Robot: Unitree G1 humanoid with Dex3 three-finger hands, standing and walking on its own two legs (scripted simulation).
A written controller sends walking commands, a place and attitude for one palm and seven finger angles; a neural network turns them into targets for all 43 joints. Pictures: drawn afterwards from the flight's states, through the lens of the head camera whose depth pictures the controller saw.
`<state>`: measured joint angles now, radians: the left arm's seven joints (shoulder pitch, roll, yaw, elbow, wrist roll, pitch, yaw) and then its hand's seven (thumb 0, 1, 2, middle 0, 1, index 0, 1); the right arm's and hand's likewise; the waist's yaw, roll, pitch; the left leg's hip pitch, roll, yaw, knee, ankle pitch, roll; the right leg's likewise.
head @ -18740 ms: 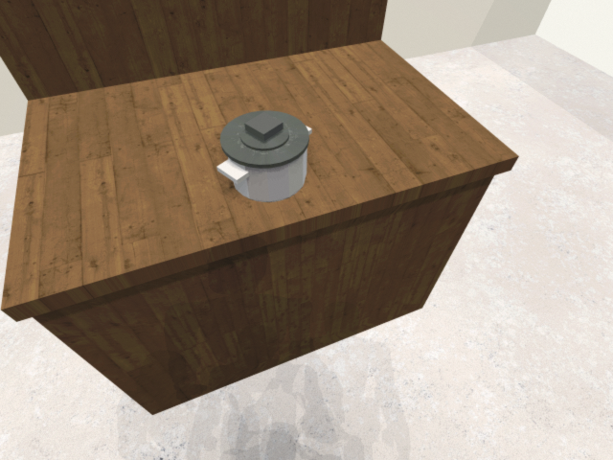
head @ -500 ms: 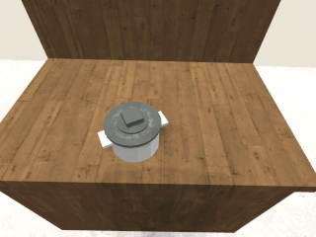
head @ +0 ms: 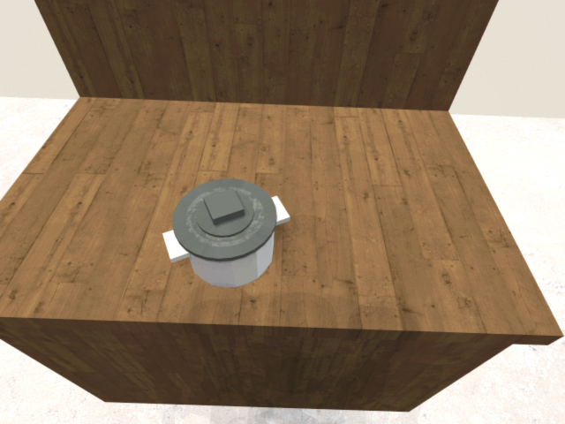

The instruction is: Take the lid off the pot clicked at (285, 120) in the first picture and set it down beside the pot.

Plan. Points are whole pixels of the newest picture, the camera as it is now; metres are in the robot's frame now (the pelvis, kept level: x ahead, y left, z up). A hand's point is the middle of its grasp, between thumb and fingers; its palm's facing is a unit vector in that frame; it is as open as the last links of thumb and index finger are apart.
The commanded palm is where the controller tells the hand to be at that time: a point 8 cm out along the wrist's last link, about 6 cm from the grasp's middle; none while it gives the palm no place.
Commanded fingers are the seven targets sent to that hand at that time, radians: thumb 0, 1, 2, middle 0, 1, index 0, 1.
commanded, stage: look again from close up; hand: left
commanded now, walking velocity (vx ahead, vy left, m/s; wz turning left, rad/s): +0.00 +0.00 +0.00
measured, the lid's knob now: (223, 206) +0.40 +0.12 +0.09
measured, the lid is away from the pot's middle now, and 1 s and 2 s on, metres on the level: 0.00 0.00 0.00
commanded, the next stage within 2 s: lift the closed hand beside the body in 0.76 s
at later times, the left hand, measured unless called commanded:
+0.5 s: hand out of the picture -0.03 +0.13 -0.18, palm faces +0.03 -0.99 -0.16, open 7.4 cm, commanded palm none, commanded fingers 0.00 0.90 0.90 -0.20 -0.30 -0.20 -0.30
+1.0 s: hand out of the picture +0.05 +0.17 -0.13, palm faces +0.09 -0.95 -0.31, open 7.0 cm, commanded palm +0.07 +0.20 -0.05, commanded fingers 0.00 0.90 0.90 -0.55 -0.68 -0.55 -0.68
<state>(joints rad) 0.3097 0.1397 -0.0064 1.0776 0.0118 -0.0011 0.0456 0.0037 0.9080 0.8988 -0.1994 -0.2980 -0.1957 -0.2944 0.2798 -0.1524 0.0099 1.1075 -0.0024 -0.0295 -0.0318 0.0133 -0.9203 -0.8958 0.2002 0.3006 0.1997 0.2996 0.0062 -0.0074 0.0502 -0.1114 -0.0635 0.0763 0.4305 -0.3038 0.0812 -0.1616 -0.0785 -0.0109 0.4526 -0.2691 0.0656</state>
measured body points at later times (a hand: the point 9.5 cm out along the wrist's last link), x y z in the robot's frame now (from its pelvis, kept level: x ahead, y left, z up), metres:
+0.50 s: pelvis -0.01 -0.02 +0.00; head +0.01 -0.01 +0.45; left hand -0.03 +0.19 -0.16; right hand -0.03 -0.22 -0.16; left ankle -0.04 +0.06 -0.74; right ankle -0.02 -0.16 -0.74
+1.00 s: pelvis -0.02 -0.02 +0.00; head +0.00 -0.02 +0.45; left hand +0.04 +0.22 -0.10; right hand +0.00 -0.26 -0.14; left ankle -0.04 +0.06 -0.74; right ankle -0.02 -0.16 -0.74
